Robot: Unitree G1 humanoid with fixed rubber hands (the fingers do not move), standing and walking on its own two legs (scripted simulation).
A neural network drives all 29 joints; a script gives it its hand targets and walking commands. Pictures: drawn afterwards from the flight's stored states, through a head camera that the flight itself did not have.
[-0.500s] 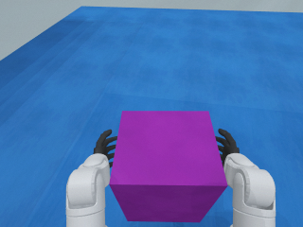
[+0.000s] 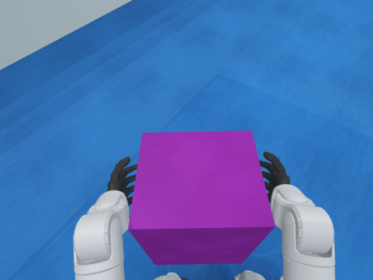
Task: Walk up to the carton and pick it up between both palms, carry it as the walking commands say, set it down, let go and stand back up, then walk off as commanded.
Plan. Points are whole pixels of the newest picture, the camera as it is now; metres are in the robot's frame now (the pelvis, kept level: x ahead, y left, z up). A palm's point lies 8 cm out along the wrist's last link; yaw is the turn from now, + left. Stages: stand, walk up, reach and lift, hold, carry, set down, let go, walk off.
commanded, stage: carry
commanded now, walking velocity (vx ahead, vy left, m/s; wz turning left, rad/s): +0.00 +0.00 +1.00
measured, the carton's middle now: (197, 205) +0.28 +0.01 -0.01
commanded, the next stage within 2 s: none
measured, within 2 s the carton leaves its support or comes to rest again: neither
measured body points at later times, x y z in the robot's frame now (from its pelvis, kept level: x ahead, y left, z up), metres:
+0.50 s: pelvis -0.01 +0.01 +0.01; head +0.01 -0.01 +0.46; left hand +0.17 +0.27 +0.10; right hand +0.32 +0.01 +0.08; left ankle -0.07 +0.14 -0.69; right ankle +0.01 -0.13 -0.72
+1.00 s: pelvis -0.02 +0.01 +0.01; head +0.01 +0.00 +0.46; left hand +0.01 +0.32 +0.10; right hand +0.26 +0.15 +0.09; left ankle -0.11 +0.08 -0.65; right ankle +0.07 -0.04 -0.72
